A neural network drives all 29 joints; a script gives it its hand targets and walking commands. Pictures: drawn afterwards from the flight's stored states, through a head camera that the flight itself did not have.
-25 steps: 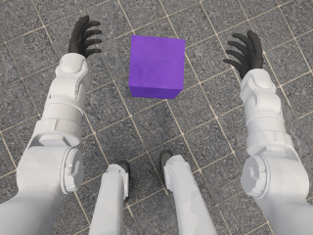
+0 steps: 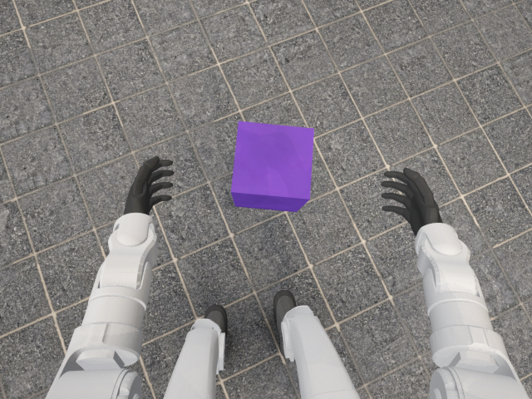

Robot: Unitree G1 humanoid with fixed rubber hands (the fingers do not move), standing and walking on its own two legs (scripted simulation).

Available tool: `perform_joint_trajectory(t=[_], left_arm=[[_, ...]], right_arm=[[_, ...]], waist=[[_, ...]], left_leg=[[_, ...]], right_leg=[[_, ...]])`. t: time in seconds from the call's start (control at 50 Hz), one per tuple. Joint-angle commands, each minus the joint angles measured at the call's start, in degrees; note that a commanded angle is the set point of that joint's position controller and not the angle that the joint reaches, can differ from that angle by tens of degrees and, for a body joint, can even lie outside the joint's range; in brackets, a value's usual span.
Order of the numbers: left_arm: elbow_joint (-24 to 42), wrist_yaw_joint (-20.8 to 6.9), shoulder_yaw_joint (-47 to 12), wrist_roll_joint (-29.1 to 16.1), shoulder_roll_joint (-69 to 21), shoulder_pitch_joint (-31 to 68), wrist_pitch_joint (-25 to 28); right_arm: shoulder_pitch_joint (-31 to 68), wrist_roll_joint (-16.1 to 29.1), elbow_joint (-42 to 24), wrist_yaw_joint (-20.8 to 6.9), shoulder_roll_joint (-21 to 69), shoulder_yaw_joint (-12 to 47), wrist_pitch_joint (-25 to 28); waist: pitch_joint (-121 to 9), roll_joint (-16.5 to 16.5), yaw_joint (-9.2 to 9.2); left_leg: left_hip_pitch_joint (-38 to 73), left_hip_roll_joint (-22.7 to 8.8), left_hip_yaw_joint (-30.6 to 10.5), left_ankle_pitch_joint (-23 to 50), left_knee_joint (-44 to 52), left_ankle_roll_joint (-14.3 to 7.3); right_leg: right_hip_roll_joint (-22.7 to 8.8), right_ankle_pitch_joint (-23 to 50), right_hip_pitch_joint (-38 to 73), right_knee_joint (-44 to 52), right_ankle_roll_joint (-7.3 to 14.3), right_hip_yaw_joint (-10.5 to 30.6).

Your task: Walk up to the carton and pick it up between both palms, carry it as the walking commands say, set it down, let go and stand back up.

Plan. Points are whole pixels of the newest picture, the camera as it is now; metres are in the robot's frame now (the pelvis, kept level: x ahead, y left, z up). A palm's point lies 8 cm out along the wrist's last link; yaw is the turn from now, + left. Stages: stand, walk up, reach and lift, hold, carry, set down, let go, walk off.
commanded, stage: let go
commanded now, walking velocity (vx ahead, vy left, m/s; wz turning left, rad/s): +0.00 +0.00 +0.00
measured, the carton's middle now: (270, 171) +0.56 -0.08 -0.59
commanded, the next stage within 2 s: stand in 0.98 s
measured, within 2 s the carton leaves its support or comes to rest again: neither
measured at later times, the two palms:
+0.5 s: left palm (39, 329) +0.24 +0.24 -0.01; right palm (449, 333) +0.20 -0.22 -0.01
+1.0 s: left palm (33, 357) +0.21 +0.24 -0.01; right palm (454, 333) +0.20 -0.23 -0.01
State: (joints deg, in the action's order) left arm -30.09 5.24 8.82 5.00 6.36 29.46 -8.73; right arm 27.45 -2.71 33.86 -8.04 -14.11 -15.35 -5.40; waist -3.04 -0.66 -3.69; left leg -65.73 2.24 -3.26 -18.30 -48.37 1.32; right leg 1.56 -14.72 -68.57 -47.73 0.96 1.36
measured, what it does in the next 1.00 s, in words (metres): rises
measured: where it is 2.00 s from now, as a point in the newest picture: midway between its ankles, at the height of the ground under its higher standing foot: (251, 343)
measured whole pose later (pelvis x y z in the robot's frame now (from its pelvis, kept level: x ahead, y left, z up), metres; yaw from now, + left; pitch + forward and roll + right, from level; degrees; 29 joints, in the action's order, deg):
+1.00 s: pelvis +0.05 +0.01 +0.06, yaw -2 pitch -3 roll +0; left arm -28.3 -1.6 0.9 0.6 11.4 -12.5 -4.9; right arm -12.0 -1.2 24.8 -1.9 -12.5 -1.6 -10.6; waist 3.1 -0.7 0.0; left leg -5.9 1.4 -1.8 -18.4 -27.1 -0.4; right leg 1.6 -15.5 -10.0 -28.4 -0.1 3.4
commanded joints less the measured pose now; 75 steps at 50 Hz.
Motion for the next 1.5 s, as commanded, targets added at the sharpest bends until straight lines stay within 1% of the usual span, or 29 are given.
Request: perform_joint_trajectory(t=[0.0,0.08,0.16,0.2,0.28,0.4,0.46,0.54,0.6,0.66,0.7,0.78,0.86,0.96,0.98,1.0,1.02,1.04,1.08,1.14,1.18,1.22,1.34,1.4,1.48], left_arm=[[7.5,-1.0,0.3,-0.4,4.6,1.2,2.2],[3.4,-2.5,0.3,-1.3,5.0,-6.0,4.3],[0.5,-3.8,-0.4,-2.1,5.1,-14.6,6.4],[0.7,-4.3,-0.8,-2.3,5.6,-17.8,7.5],[3.1,-5.2,-1.7,-2.8,7.1,-24.4,8.8],[6.5,-6.7,-3.8,-4.1,8.2,-34.3,9.0],[7.5,-7.4,-4.9,-4.4,8.6,-37.8,8.4],[9.5,-8.0,-5.7,-4.6,9.5,-39.2,6.8],[10.4,-8.5,-5.9,-5.0,9.9,-38.8,5.2],[10.9,-8.7,-5.9,-5.3,9.9,-38.6,3.7],[10.9,-8.8,-5.8,-5.3,9.9,-38.9,3.0],[10.9,-8.7,-5.6,-5.6,10.0,-39.7,2.3],[9.2,-7.8,-5.7,-5.2,10.0,-40.3,2.9],[7.5,-6.8,-6.6,-5.0,10.1,-39.6,4.0],[-1.8,-4.9,-4.5,-2.3,15.1,-47.9,7.5],[-2.0,-4.0,-4.2,-2.0,18.1,-47.0,8.9],[-2.4,-4.0,-4.5,-2.1,16.2,-45.1,10.2],[-3.4,-4.3,-5.1,-2.3,14.6,-44.6,11.3],[-5.3,-5.1,-5.6,-3.0,12.9,-43.9,13.0],[-8.0,-5.4,-5.6,-3.3,13.4,-45.2,13.9],[-9.9,-5.2,-5.6,-3.4,14.0,-47.0,13.7],[-11.2,-5.0,-5.7,-3.6,14.3,-48.4,13.2],[-13.9,-4.2,-6.1,-3.9,14.5,-50.6,12.2],[-15.1,-3.9,-6.3,-4.1,14.5,-51.1,11.6],[-16.7,-3.5,-6.4,-4.3,14.5,-51.2,10.9]], right_arm=[[-1.7,0.9,-7.7,-0.1,-5.8,1.6,1.5],[-9.7,1.5,-6.3,1.0,-4.2,4.2,2.8],[-18.3,1.9,-6.0,2.1,-3.3,6.2,4.4],[-21.6,2.1,-6.6,2.7,-3.1,6.8,5.2],[-28.7,2.2,-9.5,3.7,-3.0,8.1,6.2],[-37.3,3.1,-13.4,4.1,-2.5,9.8,6.0],[-38.8,3.4,-14.1,3.8,-2.7,10.2,5.1],[-39.4,2.9,-15.1,3.4,-3.7,10.4,3.1],[-39.0,2.5,-15.4,3.1,-4.5,10.5,1.4],[-38.6,2.1,-15.5,3.0,-4.7,10.3,-0.1],[-38.6,1.9,-15.4,3.2,-4.7,10.2,-0.9],[-38.7,1.5,-15.7,3.8,-4.5,10.1,-2.5],[-37.7,1.7,-16.0,4.8,-3.7,11.2,-4.8],[-36.6,2.0,-15.3,6.5,-3.6,12.0,-7.0],[-41.2,0.0,-7.9,8.5,-7.7,11.3,1.2],[-42.9,-1.2,-7.4,9.3,-7.2,11.3,4.2],[-42.1,-1.4,-6.2,9.6,-7.0,11.7,6.2],[-41.4,-1.0,-5.6,9.7,-7.0,11.8,7.6],[-40.8,-0.1,-4.3,9.6,-6.5,12.3,9.3],[-42.0,0.7,-2.4,9.6,-6.9,12.7,10.2],[-43.9,1.0,-1.1,9.9,-7.5,12.8,10.0],[-45.7,1.3,0.0,10.1,-8.0,13.0,9.5],[-48.9,1.8,2.7,10.7,-8.5,13.5,8.3],[-49.9,2.0,4.2,11.0,-8.7,13.8,7.7],[-50.8,2.1,6.1,11.2,-8.6,14.0,7.0]], waist=[[-43.5,1.5,-0.87],[-32.0,2.3,0.12],[-25.5,2.6,0.68],[-23.1,2.4,0.93],[-20.0,1.8,1.60],[-12.1,0.4,2.54],[-6.6,-0.7,2.88],[-0.1,-1.9,2.97],[3.7,-2.0,2.77],[6.1,-1.7,2.75],[6.6,-1.2,2.89],[5.6,0.1,3.20],[3.7,0.5,3.53],[2.2,0.9,3.71],[3.6,-1.2,4.09],[8.0,0.7,3.13],[8.7,1.1,3.35],[7.2,1.3,3.29],[1.3,1.2,3.11],[-2.9,0.9,3.08],[-3.2,0.7,3.01],[-3.1,0.5,2.89],[-2.1,-0.5,2.80],[-1.7,-0.4,2.84],[-0.9,-0.2,2.93]], left_leg=[[18.8,2.3,3.1,12.7,5.7,0.9],[20.7,1.6,2.6,10.5,10.1,0.4],[26.4,1.0,2.3,11.6,13.5,0.0],[29.7,0.8,2.3,12.7,15.1,-0.1],[37.5,0.3,2.7,15.7,18.6,-0.1],[48.2,-0.4,2.0,19.0,24.1,-0.2],[51.2,-0.8,1.6,18.3,26.4,-0.3],[51.1,-1.7,1.5,13.0,29.2,-0.6],[49.4,-2.3,1.5,8.9,30.5,-1.1],[49.0,-2.5,1.4,7.2,30.7,-1.3],[50.0,-2.3,1.4,8.3,30.1,-1.2],[54.1,-1.1,1.6,12.8,28.2,-0.7],[56.4,-0.5,1.7,15.7,26.8,-0.6],[57.7,-0.5,2.2,17.4,25.2,-0.7],[54.9,-6.3,1.7,-10.1,25.2,0.3],[53.0,-6.6,-1.6,-13.6,25.9,0.2],[52.0,-7.1,-2.8,-12.4,25.3,-0.3],[52.5,-7.5,-3.7,-9.6,24.7,-0.6],[54.5,-8.0,-3.8,-2.5,23.1,-0.8],[55.8,-8.0,-3.1,6.2,21.1,-0.4],[56.1,-7.8,-2.3,11.1,19.7,-0.3],[56.3,-7.8,-1.7,14.5,18.7,-0.4],[56.1,-7.9,-0.1,22.8,16.8,-0.8],[56.1,-7.8,0.6,24.9,16.4,-1.0],[56.1,-7.5,1.3,25.1,16.4,-1.4]], right_leg=[[-0.4,26.2,46.0,3.0,-1.5,1.4],[-1.4,24.1,48.4,7.4,-1.8,2.1],[-1.5,25.1,51.6,10.8,-1.7,2.2],[-1.3,25.6,53.3,12.3,-1.6,2.1],[-0.3,26.3,57.6,15.7,-1.7,1.6],[0.7,22.7,61.7,21.4,-1.7,0.8],[0.9,18.3,62.8,23.4,-1.7,0.3],[1.3,11.9,65.5,23.7,-1.9,-0.6],[1.9,9.3,68.1,22.8,-2.1,-1.3],[2.3,8.1,69.2,22.2,-2.1,-1.6],[2.3,8.2,68.7,22.2,-2.0,-1.7],[2.0,9.6,66.1,22.9,-1.7,-1.3],[1.7,10.7,64.2,22.7,-1.6,-0.6],[1.4,11.6,62.5,21.6,-1.6,0.6],[-5.4,-6.0,51.9,26.5,-3.5,5.3],[-5.6,-12.2,48.1,27.9,-3.4,7.0],[-5.5,-12.1,45.4,27.8,-3.0,7.8],[-5.4,-9.4,45.5,27.1,-2.5,8.2],[-5.0,-0.3,48.7,24.7,-1.4,8.8],[-5.3,12.8,51.9,21.3,-0.6,9.2],[-5.0,17.7,52.2,19.9,-0.4,9.0],[-4.6,19.9,52.2,18.8,-0.2,8.6],[-3.7,23.3,52.5,15.9,0.5,7.9],[-3.5,24.9,53.1,14.9,0.8,7.8],[-3.3,25.7,53.7,14.2,1.2,7.9]])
